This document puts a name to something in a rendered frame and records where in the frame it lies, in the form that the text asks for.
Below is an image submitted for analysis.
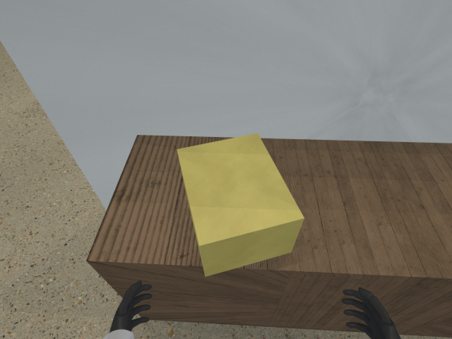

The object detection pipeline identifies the right robot hand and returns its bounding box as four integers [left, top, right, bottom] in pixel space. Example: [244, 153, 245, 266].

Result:
[342, 287, 401, 339]

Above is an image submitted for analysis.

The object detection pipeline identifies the pedestal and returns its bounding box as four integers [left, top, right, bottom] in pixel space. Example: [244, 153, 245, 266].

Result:
[86, 135, 452, 338]

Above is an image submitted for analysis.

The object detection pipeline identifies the left robot hand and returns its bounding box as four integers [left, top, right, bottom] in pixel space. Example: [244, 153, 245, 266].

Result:
[110, 281, 152, 332]

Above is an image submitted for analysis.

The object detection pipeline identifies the carton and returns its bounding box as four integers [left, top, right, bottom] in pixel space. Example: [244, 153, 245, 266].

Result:
[177, 133, 304, 277]

